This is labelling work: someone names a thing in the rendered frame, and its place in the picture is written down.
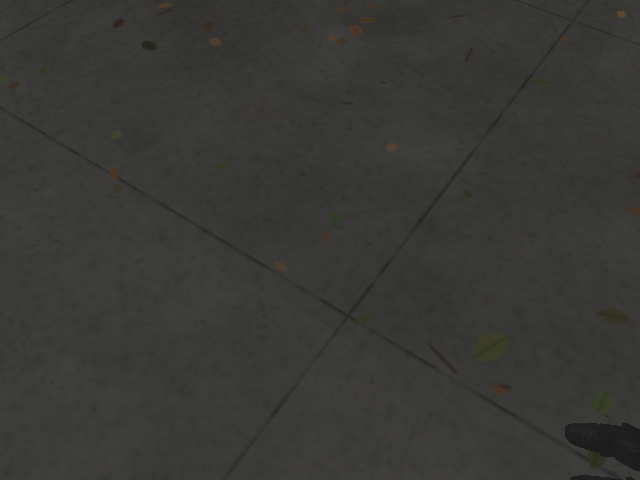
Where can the right robot hand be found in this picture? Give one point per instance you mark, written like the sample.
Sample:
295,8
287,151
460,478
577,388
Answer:
621,442

